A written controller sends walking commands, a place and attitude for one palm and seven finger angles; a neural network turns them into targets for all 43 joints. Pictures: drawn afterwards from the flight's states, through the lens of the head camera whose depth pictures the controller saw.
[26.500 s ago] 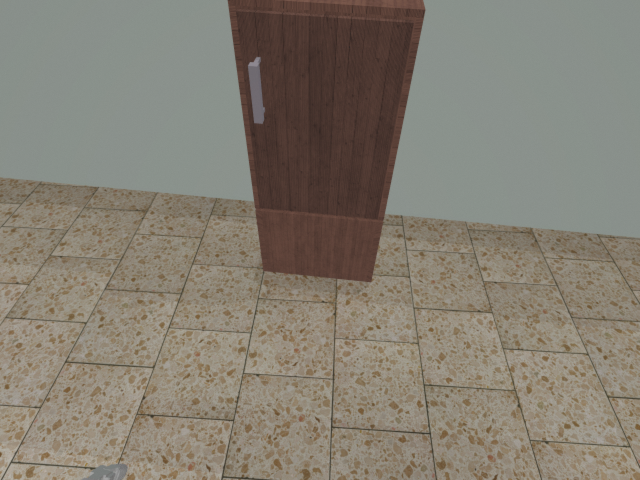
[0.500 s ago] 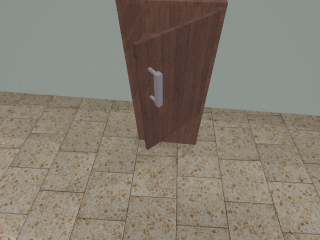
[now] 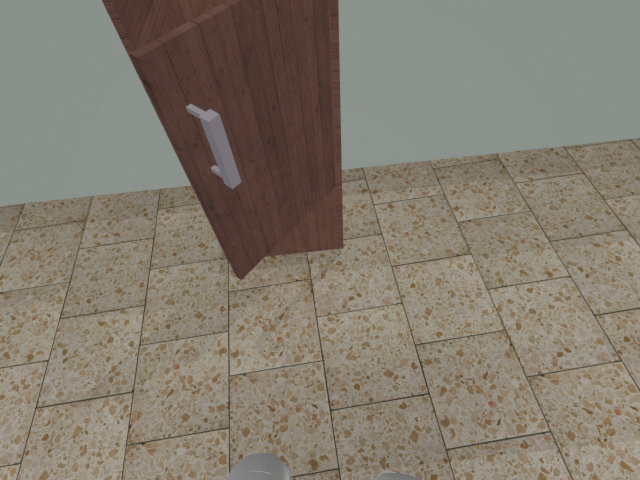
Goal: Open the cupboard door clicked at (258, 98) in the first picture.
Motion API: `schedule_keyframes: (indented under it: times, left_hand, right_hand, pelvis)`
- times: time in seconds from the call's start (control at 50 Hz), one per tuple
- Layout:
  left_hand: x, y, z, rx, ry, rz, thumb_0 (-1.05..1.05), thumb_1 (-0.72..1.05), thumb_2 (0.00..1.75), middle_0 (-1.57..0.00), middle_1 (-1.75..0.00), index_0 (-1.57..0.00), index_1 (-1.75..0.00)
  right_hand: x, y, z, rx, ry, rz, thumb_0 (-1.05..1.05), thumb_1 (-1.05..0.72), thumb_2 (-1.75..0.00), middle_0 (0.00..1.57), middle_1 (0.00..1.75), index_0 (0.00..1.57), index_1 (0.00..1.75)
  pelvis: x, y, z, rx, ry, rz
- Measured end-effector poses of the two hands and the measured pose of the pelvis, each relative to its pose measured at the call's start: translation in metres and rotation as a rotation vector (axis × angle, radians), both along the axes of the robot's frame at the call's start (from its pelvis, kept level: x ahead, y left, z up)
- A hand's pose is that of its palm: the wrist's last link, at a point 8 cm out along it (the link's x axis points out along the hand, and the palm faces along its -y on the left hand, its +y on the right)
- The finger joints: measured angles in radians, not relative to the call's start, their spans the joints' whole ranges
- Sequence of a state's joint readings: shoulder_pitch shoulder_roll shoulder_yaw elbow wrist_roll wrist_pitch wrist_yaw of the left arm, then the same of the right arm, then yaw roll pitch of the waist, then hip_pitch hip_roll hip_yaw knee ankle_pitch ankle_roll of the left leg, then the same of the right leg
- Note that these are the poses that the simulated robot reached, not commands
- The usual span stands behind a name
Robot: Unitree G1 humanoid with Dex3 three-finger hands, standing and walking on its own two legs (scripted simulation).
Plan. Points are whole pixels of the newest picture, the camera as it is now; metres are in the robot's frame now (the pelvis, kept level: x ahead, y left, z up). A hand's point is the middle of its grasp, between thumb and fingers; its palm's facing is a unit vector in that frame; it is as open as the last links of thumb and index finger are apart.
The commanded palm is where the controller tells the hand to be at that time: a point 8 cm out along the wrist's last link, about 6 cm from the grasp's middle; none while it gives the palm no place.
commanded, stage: walk to a spot facing it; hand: left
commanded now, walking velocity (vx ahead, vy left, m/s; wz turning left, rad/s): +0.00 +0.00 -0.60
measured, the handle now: (213, 147) +0.59 +0.23 +0.04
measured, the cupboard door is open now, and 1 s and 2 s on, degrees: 46 46 46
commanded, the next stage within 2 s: none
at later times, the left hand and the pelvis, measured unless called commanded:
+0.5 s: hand (175, 475) +0.13 +0.23 -0.16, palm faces -0.21 -0.95 -0.23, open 7.4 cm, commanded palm none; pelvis +0.01 +0.04 +0.01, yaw -17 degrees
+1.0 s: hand (260, 411) +0.22 +0.12 -0.15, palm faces -0.59 -0.77 -0.25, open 7.4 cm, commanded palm none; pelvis +0.03 +0.01 +0.01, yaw -37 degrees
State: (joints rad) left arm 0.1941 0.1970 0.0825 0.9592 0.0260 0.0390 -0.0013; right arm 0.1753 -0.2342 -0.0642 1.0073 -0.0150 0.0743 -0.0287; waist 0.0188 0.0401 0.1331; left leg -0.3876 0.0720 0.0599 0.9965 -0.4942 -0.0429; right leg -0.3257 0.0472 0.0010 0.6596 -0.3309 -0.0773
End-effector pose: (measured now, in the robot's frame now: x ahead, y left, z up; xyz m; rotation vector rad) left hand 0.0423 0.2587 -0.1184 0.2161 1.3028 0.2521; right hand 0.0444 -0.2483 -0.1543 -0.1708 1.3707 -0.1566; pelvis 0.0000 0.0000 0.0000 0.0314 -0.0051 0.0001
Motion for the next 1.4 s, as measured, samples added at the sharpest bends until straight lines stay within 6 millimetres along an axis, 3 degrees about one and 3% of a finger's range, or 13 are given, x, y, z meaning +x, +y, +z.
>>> schedule_keyframes:
  times: [0.18, 0.36, 0.44, 0.6, 0.72, 0.78, 0.84, 0.92, 1.02, 1.1, 1.18, 1.3, 1.4]
  left_hand:
    - [0.007, -0.014, 0.011, -0.015, 0.064, -0.095, 0.0, 0.9, 0.9, -0.2, -0.3, -0.2, -0.3]
    - [0.041, 0.003, 0.001, -0.041, 0.035, -0.188, 0.0, 0.9, 0.9, -0.2, -0.3, -0.2, -0.3]
    - [0.066, 0.018, -0.013, -0.058, 0.018, -0.236, 0.0, 0.9, 0.9, -0.2, -0.3, -0.2, -0.3]
    - [0.134, 0.017, 0.0, -0.07, -0.058, -0.371, 0.0, 0.91, 0.9, -0.2, -0.3, -0.2, -0.3]
    - [0.175, -0.021, 0.004, -0.061, -0.074, -0.523, 0.0, 0.91, 0.9, -0.19, -0.3, -0.19, -0.3]
    - [0.193, -0.048, 0.0, -0.046, -0.112, -0.601, 0.0, 0.91, 0.9, -0.2, -0.3, -0.19, -0.3]
    - [0.198, -0.068, 0.002, -0.039, -0.121, -0.644, 0.0, 0.91, 0.9, -0.2, -0.3, -0.2, -0.3]
    - [0.197, -0.084, 0.004, -0.047, -0.091, -0.687, 0.0, 0.91, 0.9, -0.2, -0.3, -0.2, -0.3]
    - [0.201, -0.094, -0.004, -0.081, -0.041, -0.748, 0.0, 0.9, 0.9, -0.2, -0.3, -0.2, -0.3]
    - [0.219, -0.096, -0.019, -0.119, -0.019, -0.781, 0.0, 0.9, 0.9, -0.2, -0.3, -0.2, -0.3]
    - [0.247, -0.112, -0.016, -0.143, -0.011, -0.831, 0.0, 0.9, 0.9, -0.2, -0.3, -0.2, -0.3]
    - [0.294, -0.167, 0.002, -0.188, -0.067, -0.921, 0.0, 0.91, 0.9, -0.2, -0.3, -0.2, -0.3]
    - [0.323, -0.238, 0.003, -0.199, -0.077, -1.041, 0.0, 0.91, 0.9, -0.19, -0.3, -0.19, -0.3]
  right_hand:
    - [0.041, -0.014, 0.035, -0.027, -0.182, -0.091, 0.01, -0.9, -0.89, 0.2, 0.29, 0.2, 0.3]
    - [0.061, 0.001, 0.055, -0.062, -0.294, -0.148, 0.01, -0.9, -0.89, 0.2, 0.29, 0.2, 0.3]
    - [0.049, 0.011, 0.053, -0.107, -0.321, -0.181, 0.01, -0.9, -0.89, 0.21, 0.3, 0.2, 0.3]
    - [-0.029, 0.026, 0.057, -0.131, -0.154, -0.26, 0.01, -0.9, -0.89, 0.21, 0.3, 0.2, 0.3]
    - [-0.092, 0.023, 0.043, -0.108, -0.073, -0.408, 0.01, -0.9, -0.89, 0.21, 0.3, 0.2, 0.3]
    - [-0.122, 0.015, 0.026, -0.091, -0.043, -0.486, 0.01, -0.9, -0.89, 0.21, 0.3, 0.2, 0.3]
    - [-0.14, 0.009, 0.021, -0.093, -0.004, -0.55, 0.01, -0.9, -0.89, 0.21, 0.3, 0.2, 0.3]
    - [-0.139, 0.006, 0.033, -0.104, -0.03, -0.604, 0.01, -0.9, -0.89, 0.2, 0.29, 0.2, 0.3]
    - [-0.121, 0.008, 0.044, -0.124, -0.113, -0.655, 0.01, -0.9, -0.89, 0.2, 0.29, 0.2, 0.3]
    - [-0.107, 0.018, 0.044, -0.163, -0.166, -0.677, 0.01, -0.9, -0.89, 0.2, 0.3, 0.2, 0.3]
    - [-0.116, 0.043, 0.051, -0.161, -0.132, -0.723, 0.01, -0.9, -0.89, 0.21, 0.3, 0.2, 0.3]
    - [-0.146, 0.082, 0.062, -0.092, 0.013, -0.828, 0.01, -0.9, -0.89, 0.21, 0.3, 0.2, 0.3]
    - [-0.168, 0.104, 0.057, -0.024, 0.107, -0.953, 0.01, -0.9, -0.89, 0.21, 0.3, 0.2, 0.3]
  pelvis:
    - [0.005, -0.004, 0.019, 0.014, 0.035, -0.134]
    - [0.01, 0.017, 0.018, -0.003, 0.043, -0.237]
    - [0.015, 0.034, 0.007, -0.041, 0.057, -0.267]
    - [0.018, 0.039, 0.018, -0.064, 0.044, -0.365]
    - [0.02, 0.026, 0.013, -0.057, 0.044, -0.462]
    - [0.02, 0.012, 0.0, -0.024, 0.043, -0.5]
    - [0.018, 0.009, 0.0, -0.032, 0.033, -0.541]
    - [0.02, 0.008, 0.009, -0.012, 0.022, -0.596]
    - [0.03, 0.012, 0.012, -0.007, 0.026, -0.666]
    - [0.05, 0.018, 0.002, -0.035, 0.053, -0.712]
    - [0.065, 0.014, 0.009, -0.048, 0.058, -0.767]
    - [0.086, -0.009, 0.024, -0.054, 0.079, -0.836]
    - [0.099, -0.039, 0.02, -0.035, 0.075, -0.907]
